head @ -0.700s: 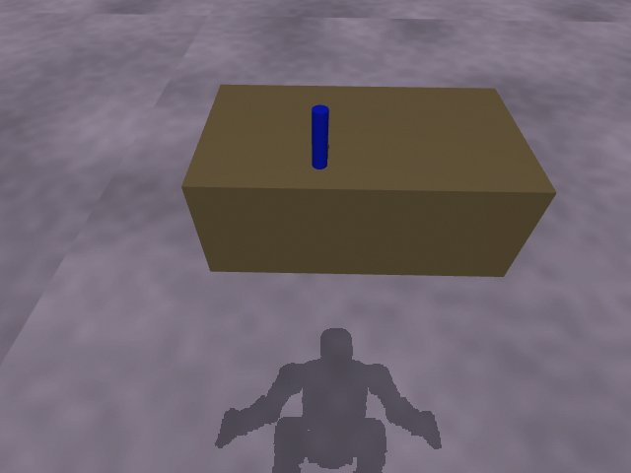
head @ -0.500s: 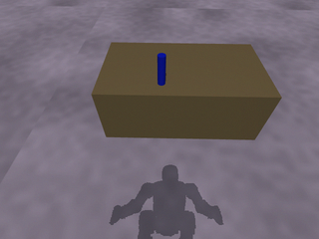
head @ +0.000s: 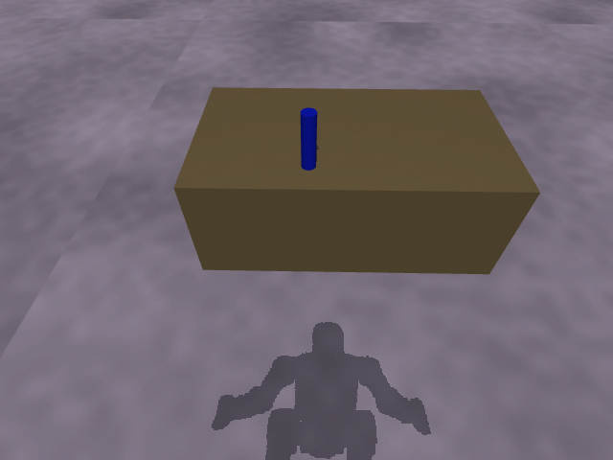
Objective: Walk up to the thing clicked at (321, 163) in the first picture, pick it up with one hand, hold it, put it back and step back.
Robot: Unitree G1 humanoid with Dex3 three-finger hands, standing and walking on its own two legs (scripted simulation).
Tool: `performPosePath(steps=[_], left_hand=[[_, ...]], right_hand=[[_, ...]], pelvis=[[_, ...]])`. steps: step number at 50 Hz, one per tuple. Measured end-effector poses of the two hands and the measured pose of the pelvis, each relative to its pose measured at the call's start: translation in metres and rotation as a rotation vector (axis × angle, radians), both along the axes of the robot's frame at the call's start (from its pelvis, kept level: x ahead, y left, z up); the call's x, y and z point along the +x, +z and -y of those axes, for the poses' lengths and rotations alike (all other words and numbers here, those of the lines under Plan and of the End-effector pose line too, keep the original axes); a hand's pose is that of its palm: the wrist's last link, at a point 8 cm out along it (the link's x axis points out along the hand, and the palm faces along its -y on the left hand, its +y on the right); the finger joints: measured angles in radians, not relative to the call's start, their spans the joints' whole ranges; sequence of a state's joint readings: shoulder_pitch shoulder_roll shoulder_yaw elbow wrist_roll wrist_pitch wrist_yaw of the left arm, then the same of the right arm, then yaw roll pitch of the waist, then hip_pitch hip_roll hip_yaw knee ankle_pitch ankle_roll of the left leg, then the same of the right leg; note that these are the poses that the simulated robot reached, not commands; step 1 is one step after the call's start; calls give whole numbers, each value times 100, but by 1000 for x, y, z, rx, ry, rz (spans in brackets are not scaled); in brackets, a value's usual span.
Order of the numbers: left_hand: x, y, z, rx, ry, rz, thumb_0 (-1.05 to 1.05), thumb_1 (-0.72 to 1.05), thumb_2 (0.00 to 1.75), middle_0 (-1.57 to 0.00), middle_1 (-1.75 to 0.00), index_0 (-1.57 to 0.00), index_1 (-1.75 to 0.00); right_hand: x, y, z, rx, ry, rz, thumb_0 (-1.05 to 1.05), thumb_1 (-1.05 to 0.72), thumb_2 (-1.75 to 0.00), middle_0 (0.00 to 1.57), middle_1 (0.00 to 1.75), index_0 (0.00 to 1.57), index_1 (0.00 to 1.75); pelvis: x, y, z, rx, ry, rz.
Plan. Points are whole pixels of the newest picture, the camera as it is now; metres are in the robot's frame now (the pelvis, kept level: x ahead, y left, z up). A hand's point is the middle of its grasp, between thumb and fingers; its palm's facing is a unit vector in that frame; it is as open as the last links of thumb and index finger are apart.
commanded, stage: stand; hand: left
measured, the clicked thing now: (308, 140) +1.07 +0.03 -0.23
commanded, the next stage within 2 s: walk up in 0.42 s
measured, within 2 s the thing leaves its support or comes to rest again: neither
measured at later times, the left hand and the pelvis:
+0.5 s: hand out of the picture +0.07 +0.26 -0.15, palm faces -0.03 -0.94 -0.33, open 7.4 cm; pelvis +0.00 +0.00 +0.00, yaw -1 degrees
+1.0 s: hand out of the picture +0.15 +0.17 -0.16, palm faces -0.01 -0.94 -0.33, open 7.4 cm; pelvis +0.13 -0.10 -0.01, yaw -2 degrees
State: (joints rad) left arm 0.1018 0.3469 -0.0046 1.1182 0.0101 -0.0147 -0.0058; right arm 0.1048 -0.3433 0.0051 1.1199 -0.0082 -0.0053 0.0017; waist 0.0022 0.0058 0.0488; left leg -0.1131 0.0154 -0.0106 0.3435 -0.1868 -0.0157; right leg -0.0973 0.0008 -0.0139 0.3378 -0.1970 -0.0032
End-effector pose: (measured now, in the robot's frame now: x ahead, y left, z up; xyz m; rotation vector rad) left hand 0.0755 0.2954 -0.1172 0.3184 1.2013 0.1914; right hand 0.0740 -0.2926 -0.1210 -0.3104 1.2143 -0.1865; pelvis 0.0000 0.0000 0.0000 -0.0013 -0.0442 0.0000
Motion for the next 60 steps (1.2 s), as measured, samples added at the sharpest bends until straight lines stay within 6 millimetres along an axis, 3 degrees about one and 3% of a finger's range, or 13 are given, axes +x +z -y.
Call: performPosePath(steps=[24,30,35,38,40,46,50,56,60], left_hand=[[-13,-1,-3,-17,-1,-17,1,90,90,-21,-30,-21,-30],[5,5,-8,18,-25,-22,1,90,90,-21,-30,-21,-30],[37,12,10,50,-53,6,1,91,90,-20,-30,-20,-30],[51,6,26,85,-54,42,1,90,90,-20,-30,-21,-30],[52,3,38,87,-31,57,0,91,90,-20,-30,-21,-30],[55,1,70,24,11,9,0,90,90,-20,-30,-21,-30],[72,-8,78,-10,16,-19,1,90,90,-21,-30,-21,-30],[129,-36,73,-41,-17,-34,1,90,90,-21,-30,-21,-30],[185,-33,80,-42,-75,-26,1,90,90,-21,-30,-21,-30]], right_hand=[[-15,3,6,0,-12,-1,0,-90,-89,20,30,20,30],[-33,9,45,-54,-57,4,0,-90,-89,21,30,21,30],[-34,4,95,-85,-92,-38,0,-90,-89,21,30,20,30],[-16,-12,127,-105,-89,-40,0,-90,-89,21,30,20,30],[3,-17,136,-104,-80,-39,0,-90,-89,20,30,20,30],[77,1,135,-58,-17,52,1,-91,-89,20,30,20,30],[120,14,129,-53,28,78,0,-90,-89,20,30,20,30],[175,19,124,-105,44,118,0,-90,-89,20,30,20,30],[188,24,124,-112,-14,143,0,-90,-89,20,30,20,30]], pelvis=[[-1,-1,2,5,-10,-8],[12,-5,22,18,-29,-12],[36,-13,52,26,-57,6],[52,-29,74,0,-57,21],[63,-32,83,-15,-39,28],[100,-17,95,-22,-44,24],[130,-15,99,-30,-40,10],[181,-29,92,-4,-37,2],[212,-25,92,-5,-47,7]])
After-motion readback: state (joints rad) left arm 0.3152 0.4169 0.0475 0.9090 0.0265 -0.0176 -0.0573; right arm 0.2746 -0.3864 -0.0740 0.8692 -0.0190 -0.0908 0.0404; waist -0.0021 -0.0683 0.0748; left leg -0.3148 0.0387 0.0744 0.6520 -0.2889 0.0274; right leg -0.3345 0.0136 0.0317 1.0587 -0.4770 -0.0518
